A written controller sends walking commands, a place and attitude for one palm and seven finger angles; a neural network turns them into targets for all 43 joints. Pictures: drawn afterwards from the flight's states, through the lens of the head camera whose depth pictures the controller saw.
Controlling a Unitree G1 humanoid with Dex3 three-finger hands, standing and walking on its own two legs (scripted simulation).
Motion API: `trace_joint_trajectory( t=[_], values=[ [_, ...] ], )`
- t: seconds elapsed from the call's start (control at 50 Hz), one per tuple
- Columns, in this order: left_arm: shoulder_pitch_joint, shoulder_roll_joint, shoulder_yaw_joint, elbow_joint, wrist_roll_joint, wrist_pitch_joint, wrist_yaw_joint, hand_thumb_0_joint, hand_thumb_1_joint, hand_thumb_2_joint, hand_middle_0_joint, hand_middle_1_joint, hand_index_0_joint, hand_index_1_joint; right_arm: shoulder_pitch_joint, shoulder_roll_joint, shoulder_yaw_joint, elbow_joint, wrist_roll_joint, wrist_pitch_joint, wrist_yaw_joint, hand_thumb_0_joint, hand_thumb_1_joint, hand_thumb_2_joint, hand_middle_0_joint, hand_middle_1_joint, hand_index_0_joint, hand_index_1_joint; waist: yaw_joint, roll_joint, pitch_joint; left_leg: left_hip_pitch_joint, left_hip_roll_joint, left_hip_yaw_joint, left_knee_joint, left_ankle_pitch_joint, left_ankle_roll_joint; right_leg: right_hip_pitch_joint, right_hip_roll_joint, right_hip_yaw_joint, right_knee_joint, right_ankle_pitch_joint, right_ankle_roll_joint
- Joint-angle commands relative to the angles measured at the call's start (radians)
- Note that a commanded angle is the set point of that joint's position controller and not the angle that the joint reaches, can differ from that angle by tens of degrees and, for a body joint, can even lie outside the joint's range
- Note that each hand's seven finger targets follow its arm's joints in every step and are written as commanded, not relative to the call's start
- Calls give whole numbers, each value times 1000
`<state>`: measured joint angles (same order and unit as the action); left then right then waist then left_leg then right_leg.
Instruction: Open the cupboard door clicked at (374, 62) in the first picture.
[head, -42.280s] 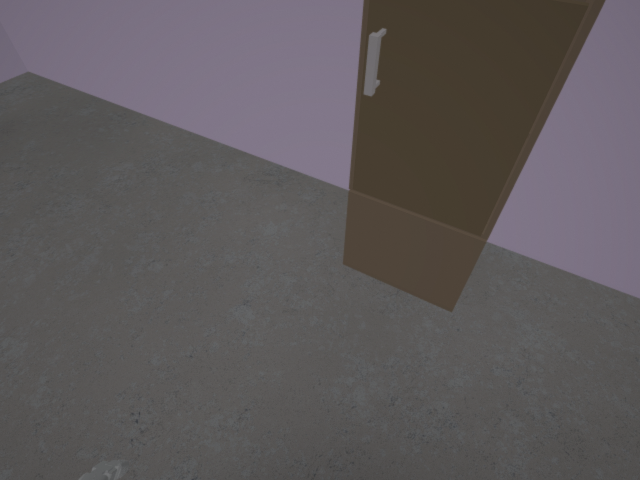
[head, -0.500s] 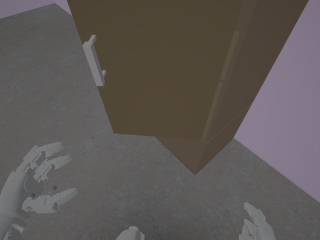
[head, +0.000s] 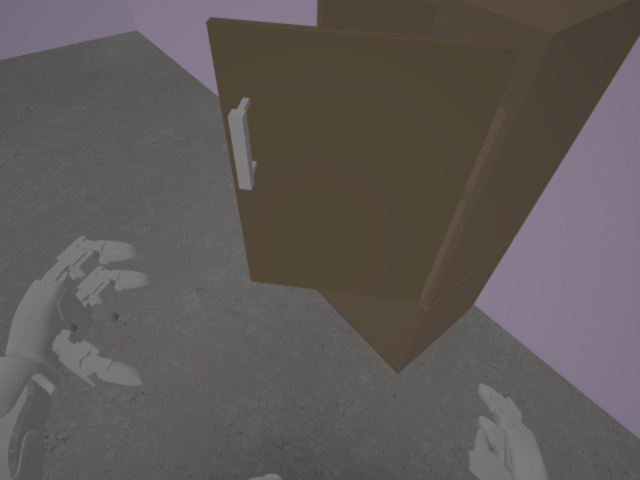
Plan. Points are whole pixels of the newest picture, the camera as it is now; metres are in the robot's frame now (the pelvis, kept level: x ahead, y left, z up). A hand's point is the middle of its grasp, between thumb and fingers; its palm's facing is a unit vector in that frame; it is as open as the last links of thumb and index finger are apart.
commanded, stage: raise the hand with hooked fingers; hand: left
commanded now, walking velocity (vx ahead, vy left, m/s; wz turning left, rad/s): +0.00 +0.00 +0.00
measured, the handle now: (245, 144) +0.57 +0.17 +0.11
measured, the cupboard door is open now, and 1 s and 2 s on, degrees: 43 43 43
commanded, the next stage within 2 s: move the hooked fingers beside the handle in 0.76 s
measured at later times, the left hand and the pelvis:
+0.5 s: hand (112, 273) +0.30 +0.26 +0.12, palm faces -0.02 -1.00 -0.04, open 14.0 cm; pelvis +0.00 -0.01 +0.01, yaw +0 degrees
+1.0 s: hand (136, 262) +0.31 +0.24 +0.13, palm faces +0.01 -1.00 -0.03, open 14.0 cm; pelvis +0.01 -0.03 +0.01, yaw +0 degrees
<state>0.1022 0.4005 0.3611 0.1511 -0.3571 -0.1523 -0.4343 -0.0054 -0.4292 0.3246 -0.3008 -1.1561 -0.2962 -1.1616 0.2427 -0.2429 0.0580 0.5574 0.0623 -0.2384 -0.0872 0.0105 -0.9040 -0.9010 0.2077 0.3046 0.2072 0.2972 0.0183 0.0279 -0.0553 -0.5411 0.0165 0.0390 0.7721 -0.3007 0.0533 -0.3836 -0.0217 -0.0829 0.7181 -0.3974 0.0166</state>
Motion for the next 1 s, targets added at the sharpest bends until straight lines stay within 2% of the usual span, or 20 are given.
trace_joint_trajectory(
  t=[0.0, 0.04, 0.1, 0.16, 0.2, 0.22, 0.34, 0.48, 0.5, 0.56, 0.6, 0.64, 0.7, 0.76, 0.8, 0.84, 0.88, 0.9, 0.92, 0.98],
  values=[
    [-279, 250, 112, -153, -16, -25, -15, 0, -500, 300, -300, -1200, -300, -1200, -50, -173, -63, -135, 5, -47, -26, 0, -900, -900, 200, 300, 200, 300, -10, 77, -131, 275, 14, -138, -211, -19, -36, -102, 59, -5, -122, 81, -44],
    [-322, 257, 111, -139, -10, -13, -24, 0, -500, 300, -300, -1200, -300, -1200, -54, -169, -59, -137, 6, -45, -30, 0, -900, -900, 200, 300, 200, 300, -14, 99, -145, 301, 15, -144, -226, -36, -37, -109, 57, -4, -130, 75, -41],
    [-372, 297, 133, -95, -10, -2, -35, 0, -500, 300, -300, -1200, -300, -1200, -58, -174, -55, -127, 5, -44, -37, 0, -900, -900, 200, 300, 200, 300, -12, 68, -132, 301, 10, -144, -236, -51, -33, -83, 55, 3, -155, 68, -45],
    [-425, 309, 137, -77, -13, 6, -53, 0, -500, 300, -300, -1200, -300, -1200, -59, -172, -53, -125, 9, -43, -40, 0, -900, -900, 200, 300, 200, 300, -17, 91, -151, 330, 10, -139, -242, -34, -33, -80, 55, 2, -164, 79, -42],
    [-464, 348, 159, -65, -11, 11, -59, 0, -500, 300, -300, -1200, -300, -1200, -56, -178, -51, -121, 6, -44, -42, 0, -900, -900, 200, 300, 200, 300, -10, 89, -157, 331, 5, -137, -244, -19, -32, -53, 54, 6, -176, 88, -47],
    [-469, 343, 155, -53, -11, 13, -66, 0, -500, 300, -300, -1200, -300, -1200, -56, -176, -50, -122, 10, -45, -41, 0, -900, -900, 200, 300, 200, 300, -13, 111, -163, 346, 4, -131, -243, 2, -32, -52, 55, 6, -180, 97, -46],
    [-394, 312, 144, 27, -23, 39, -95, 0, -500, 300, -300, -1200, -300, -1200, -39, -183, -62, -126, 11, -43, -28, 0, -900, -900, 200, 300, 200, 300, -6, 52, -152, 333, -2, -111, -229, 76, -25, -45, 55, 5, -191, 148, -43],
    [-431, 349, 182, -50, -24, 2, -69, 0, -500, 300, -300, -1200, -300, -1200, -35, -182, -70, -128, 9, -42, -25, 0, -900, -900, 200, 300, 200, 300, -6, 86, -179, 348, -5, -91, -212, 121, -23, -32, 53, 14, -188, 172, -41],
    [-435, 371, 196, -53, -20, -3, -60, 0, -500, 300, -300, -1200, -300, -1200, -28, -184, -70, -120, 5, -41, -27, 0, -900, -900, 200, 300, 200, 300, -3, 57, -181, 342, -5, -91, -210, 129, -21, -12, 54, 19, -192, 177, -44],
    [-429, 346, 183, -57, -21, -12, -63, 0, -500, 300, -300, -1200, -300, -1200, -29, -178, -72, -119, 8, -40, -29, 0, -900, -900, 200, 300, 200, 300, -11, 94, -193, 359, -6, -76, -203, 152, -19, -20, 53, 22, -191, 205, -38],
    [-429, 344, 178, -31, -26, -10, -65, 0, -500, 300, -300, -1200, -300, -1200, -26, -179, -71, -109, 8, -37, -32, 0, -900, -900, 200, 300, 200, 300, -16, 41, -169, 338, -8, -67, -194, 151, -14, -9, 50, 33, -202, 216, -35],
    [-424, 335, 173, -20, -25, -6, -73, 0, -500, 300, -300, -1200, -300, -1200, -30, -177, -71, -111, 10, -37, -32, 0, -900, -900, 200, 300, 200, 300, -14, 82, -175, 344, -11, -64, -193, 162, -15, -19, 49, 32, -196, 233, -33],
    [-425, 334, 168, -9, -30, -4, -79, 0, -500, 300, -300, -1200, -300, -1200, -29, -177, -72, -108, 11, -34, -34, 0, -900, -900, 200, 300, 200, 300, -16, 38, -173, 334, -13, -57, -178, 183, -11, -2, 44, 44, -199, 267, -30],
    [-426, 341, 175, -9, -28, -8, -81, 0, -500, 300, -300, -1200, -300, -1200, -33, -175, -72, -112, 12, -33, -32, 0, -900, -900, 200, 300, 200, 300, -12, 65, -189, 338, -15, -55, -176, 189, -13, -9, 43, 42, -192, 277, -27],
    [-430, 335, 168, -1, -33, -10, -77, 0, -500, 300, -300, -1200, -300, -1200, -32, -176, -71, -111, 13, -30, -34, 0, -900, -900, 200, 300, 200, 300, -15, 13, -169, 325, -14, -54, -176, 185, -10, -3, 43, 44, -197, 273, -26],
    [-428, 337, 173, 11, -31, -9, -79, 0, -500, 300, -300, -1200, -300, -1200, -34, -173, -71, -112, 13, -27, -34, 0, -900, -900, 200, 300, 200, 300, -14, 45, -182, 328, -16, -49, -176, 174, -11, -12, 41, 50, -198, 267, -22],
    [-504, 345, 165, 53, -25, -11, -78, 0, -500, 300, -300, -1200, -300, -1200, -29, -177, -70, -100, 15, -21, -39, 0, -900, -900, 200, 300, 200, 300, -30, 30, -150, 310, -16, -49, -174, 152, -12, -35, 40, 53, -202, 246, -18],
    [-533, 384, 189, 73, -25, -13, -74, 0, -500, 300, -300, -1200, -300, -1200, -19, -183, -70, -91, 13, -16, -43, 0, -900, -900, 200, 300, 200, 300, -31, -18, -151, 292, -15, -49, -165, 150, -10, -22, 38, 65, -206, 244, -16],
    [-570, 379, 179, 105, -17, -16, -80, 0, -500, 300, -300, -1200, -300, -1200, -18, -184, -70, -85, 15, -13, -46, 0, -900, -900, 200, 300, 200, 300, -42, 5, -158, 298, -17, -42, -162, 151, -9, -34, 37, 70, -204, 249, -14],
    [-625, 392, 171, 147, -6, -32, -93, 0, -500, 300, -300, -1200, -300, -1200, -10, -185, -70, -78, 14, -8, -47, 0, -900, -900, 200, 300, 200, 300, -40, 44, -189, 306, -19, -46, -155, 164, -10, -28, 33, 70, -193, 264, -18]
  ],
)
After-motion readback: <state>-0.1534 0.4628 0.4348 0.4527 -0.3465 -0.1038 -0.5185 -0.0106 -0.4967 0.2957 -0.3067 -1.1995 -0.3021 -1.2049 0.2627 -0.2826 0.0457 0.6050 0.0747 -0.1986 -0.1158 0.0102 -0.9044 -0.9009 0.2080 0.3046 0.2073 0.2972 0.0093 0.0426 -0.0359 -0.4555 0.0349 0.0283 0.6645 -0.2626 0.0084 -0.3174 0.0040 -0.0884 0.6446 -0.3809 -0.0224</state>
